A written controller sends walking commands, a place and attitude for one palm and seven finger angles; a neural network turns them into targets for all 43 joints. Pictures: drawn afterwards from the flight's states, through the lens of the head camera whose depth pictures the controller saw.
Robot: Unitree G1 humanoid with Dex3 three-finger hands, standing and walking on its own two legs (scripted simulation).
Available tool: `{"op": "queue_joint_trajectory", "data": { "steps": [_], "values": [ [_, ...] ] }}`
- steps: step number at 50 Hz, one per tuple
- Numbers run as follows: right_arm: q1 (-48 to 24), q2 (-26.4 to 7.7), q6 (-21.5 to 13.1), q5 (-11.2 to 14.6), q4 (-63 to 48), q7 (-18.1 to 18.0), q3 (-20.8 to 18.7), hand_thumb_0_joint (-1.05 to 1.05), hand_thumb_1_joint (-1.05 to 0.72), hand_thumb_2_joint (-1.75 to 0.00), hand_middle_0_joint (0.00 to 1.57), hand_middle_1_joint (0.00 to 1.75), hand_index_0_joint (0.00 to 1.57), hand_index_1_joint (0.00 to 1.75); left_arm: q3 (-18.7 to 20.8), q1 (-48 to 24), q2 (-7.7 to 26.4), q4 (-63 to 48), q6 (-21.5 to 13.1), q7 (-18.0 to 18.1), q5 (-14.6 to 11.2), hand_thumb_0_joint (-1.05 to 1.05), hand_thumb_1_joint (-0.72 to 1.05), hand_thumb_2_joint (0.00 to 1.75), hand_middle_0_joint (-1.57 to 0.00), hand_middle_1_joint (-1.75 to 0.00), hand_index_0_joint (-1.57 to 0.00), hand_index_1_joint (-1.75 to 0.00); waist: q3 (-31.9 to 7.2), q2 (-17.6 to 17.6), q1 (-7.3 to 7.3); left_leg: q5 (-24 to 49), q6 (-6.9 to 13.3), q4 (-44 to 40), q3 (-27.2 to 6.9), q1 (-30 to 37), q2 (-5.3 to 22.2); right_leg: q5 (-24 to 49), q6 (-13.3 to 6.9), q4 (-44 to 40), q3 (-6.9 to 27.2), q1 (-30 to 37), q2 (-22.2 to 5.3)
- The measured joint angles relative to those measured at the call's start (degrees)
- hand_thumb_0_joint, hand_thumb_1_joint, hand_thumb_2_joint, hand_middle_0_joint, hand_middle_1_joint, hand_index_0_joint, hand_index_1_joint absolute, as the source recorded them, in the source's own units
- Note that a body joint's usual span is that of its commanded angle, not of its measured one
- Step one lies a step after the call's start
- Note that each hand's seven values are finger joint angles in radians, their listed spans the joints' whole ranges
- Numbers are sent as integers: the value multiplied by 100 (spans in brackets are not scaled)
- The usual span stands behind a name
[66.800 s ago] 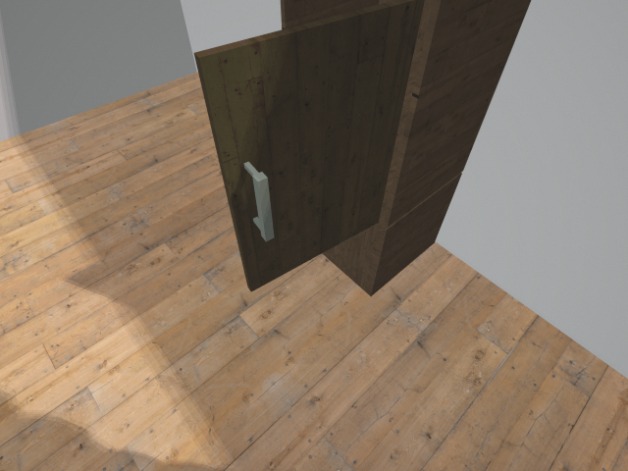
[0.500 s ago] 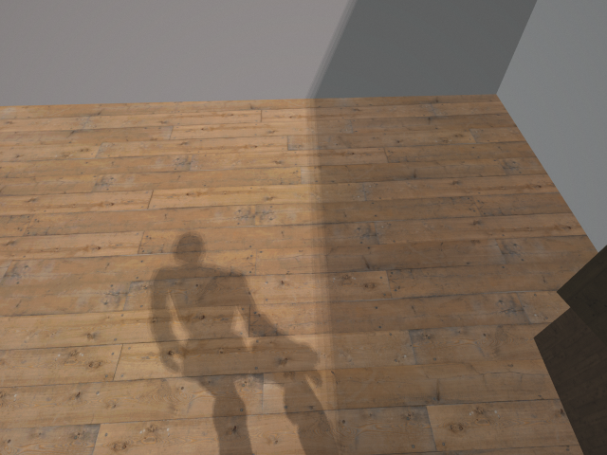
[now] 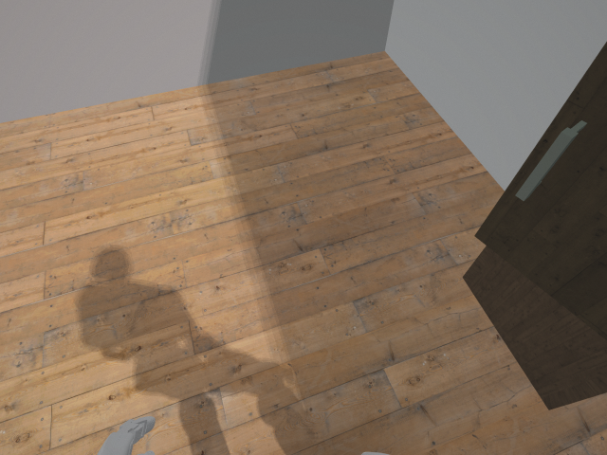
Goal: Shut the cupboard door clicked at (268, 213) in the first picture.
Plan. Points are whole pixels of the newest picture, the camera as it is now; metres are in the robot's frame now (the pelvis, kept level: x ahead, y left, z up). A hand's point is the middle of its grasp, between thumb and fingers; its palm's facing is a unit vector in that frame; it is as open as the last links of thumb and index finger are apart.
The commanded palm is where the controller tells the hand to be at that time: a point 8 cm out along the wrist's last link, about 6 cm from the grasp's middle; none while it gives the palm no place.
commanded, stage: turn to face it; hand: left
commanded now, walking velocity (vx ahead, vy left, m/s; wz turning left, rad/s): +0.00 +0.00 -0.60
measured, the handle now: (549, 162) +0.60 -0.42 -0.01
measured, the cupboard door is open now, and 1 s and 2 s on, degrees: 20 20 20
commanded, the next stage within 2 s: take the last steps up to it in 1.32 s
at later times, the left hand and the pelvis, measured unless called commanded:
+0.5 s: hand (183, 413) +0.18 +0.20 -0.15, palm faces -0.27 -0.94 -0.20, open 7.4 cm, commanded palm none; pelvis +0.02 +0.03 +0.02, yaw -17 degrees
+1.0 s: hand (225, 379) +0.24 +0.15 -0.16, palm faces -0.54 -0.82 -0.21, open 7.4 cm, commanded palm none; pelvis +0.05 +0.02 +0.01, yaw -35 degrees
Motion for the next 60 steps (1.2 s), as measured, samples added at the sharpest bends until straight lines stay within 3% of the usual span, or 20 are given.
{"op": "queue_joint_trajectory", "data": {
  "steps": [3,6,13,15,16,18,21,26,29,31,34,37,41,45,47,49,51,53,58,60],
  "values": [
    [-217,-116,156,34,-26,-36,-31,1,-91,-90,20,30,20,30,-47,-24,-96,-61,-55,122,-15,1,91,90,-20,-30,-20,-30,90,85,-18,-367,-72,1643,-607,-778,-264,-127,-56,80,129,-39,85],
    [-392,-129,165,27,-164,-11,-26,1,-91,-90,20,30,20,30,-83,53,-146,-72,5,176,9,0,90,90,-20,-30,-20,-30,62,-9,-18,-83,-138,1925,-769,-1205,-384,36,-21,-146,352,3,99],
    [-522,-28,8,44,-489,38,33,1,-91,-90,20,30,20,30,-99,200,-185,-37,115,89,33,1,90,90,-20,-30,-21,-30,-120,-277,18,544,-135,-43,-864,-883,-519,100,138,-205,856,-113,134],
    [-439,-41,-103,25,-549,31,78,0,-91,-90,20,30,20,30,-84,259,-186,-59,159,68,-16,1,90,90,-20,-30,-21,-30,-236,-268,21,987,-6,-952,-888,-564,-478,-25,203,39,962,-285,231],
    [-423,-2,-142,0,-541,18,95,0,-91,-90,20,30,20,30,-70,233,-146,-46,181,55,-35,1,90,90,-20,-30,-21,-30,-226,-344,24,1013,76,-886,-821,-589,-489,-454,218,406,976,-429,217],
    [-363,78,-180,-62,-522,2,159,0,-91,-90,20,30,20,30,-31,178,-61,-20,218,19,-19,1,90,90,-20,-30,-21,-30,-170,-438,50,958,155,-831,-665,-519,-431,-1129,285,1532,831,-782,207],
    [-213,126,-164,-107,-488,-20,206,0,-91,-90,20,30,20,30,24,109,5,-32,230,-52,-25,1,90,90,-20,-30,-20,-30,-106,-391,64,1033,143,-1114,-521,-269,-260,-1293,394,2496,453,-1047,101],
    [-56,42,-117,-114,-380,-10,155,0,-91,-90,20,30,21,30,13,54,13,-108,220,-120,-32,1,90,90,-20,-30,-20,-30,-55,-153,26,1040,39,-1293,-218,-6,47,-1032,377,1557,75,-697,-71],
    [23,-63,-73,-93,-322,20,91,0,-91,-90,20,30,21,30,-7,38,15,-133,172,-134,-30,1,91,90,-20,-30,-20,-30,-67,-37,-17,830,-69,-1013,-13,-6,199,-472,281,503,-39,-237,-77],
    [107,-143,-20,-44,-311,54,39,1,-90,-90,20,30,21,30,-37,84,60,-176,62,-118,-10,1,90,90,-20,-30,-20,-30,-150,-53,-18,517,-136,-424,64,-207,231,106,98,-167,23,63,-116],
    [-80,-342,162,7,-196,-1,-41,1,-91,-90,20,30,20,30,-108,73,-86,-106,-35,4,-25,1,90,90,-20,-30,-20,-30,-65,180,-59,-256,-173,1189,-583,-858,-7,-160,6,136,128,-70,13],
    [-211,-358,175,15,-202,-5,-47,1,-91,-90,20,30,20,30,-133,159,-146,-69,30,92,-9,1,90,90,-20,-30,-20,-30,-85,91,-51,-59,-211,1793,-722,-1257,-251,-36,36,-86,357,-14,15],
    [-284,-254,112,22,-358,42,-17,1,-91,-90,20,30,20,30,-145,257,-142,-13,95,87,20,1,90,90,-20,-30,-20,-30,-178,-114,-19,229,-222,1004,-728,-1228,-415,108,71,-284,656,-9,20],
    [-299,-137,-2,44,-467,45,42,1,-91,-90,20,30,20,30,-113,311,-113,19,143,66,3,1,90,90,-20,-30,-21,-30,-267,-271,30,714,-161,-426,-757,-757,-552,74,174,-168,937,-134,104],
    [-238,-106,-108,8,-505,33,83,1,-91,-90,20,30,20,30,-90,329,-93,22,193,51,-43,1,90,90,-20,-30,-21,-30,-348,-274,10,1154,12,-983,-774,-593,-514,-271,211,203,995,-343,205],
    [-201,-15,-143,-56,-492,24,150,0,-91,-90,20,30,20,30,-50,297,-31,50,227,17,-32,1,90,90,-20,-30,-21,-30,-328,-361,27,1082,149,-876,-623,-572,-449,-986,231,1194,860,-672,213],
    [-117,54,-157,-95,-470,8,200,0,-91,-90,20,30,20,30,-11,255,10,76,235,-34,-14,1,90,90,-20,-30,-20,-30,-314,-365,18,1056,174,-1021,-526,-437,-352,-1182,287,2092,614,-920,169],
    [-49,87,-150,-119,-423,-11,221,0,-91,-90,20,30,20,30,5,204,20,56,232,-68,-18,1,90,90,-20,-30,-20,-30,-277,-315,26,1127,148,-1230,-445,-283,-245,-1195,342,2342,390,-965,77],
    [55,52,-121,-120,-290,-3,173,0,-91,-90,20,30,20,30,-39,83,-34,-2,187,-80,-34,1,91,90,-20,-30,-20,-30,-181,-105,-38,1113,36,-1313,-215,-100,8,-950,307,1212,90,-496,-49],
    [112,4,-81,-93,-227,17,133,0,-91,-90,20,30,21,30,-65,68,-56,-26,137,-78,-35,1,91,90,-20,-30,-20,-30,-193,-41,-62,971,-39,-1099,-125,-136,88,-381,248,385,30,-136,-55]
  ]
}}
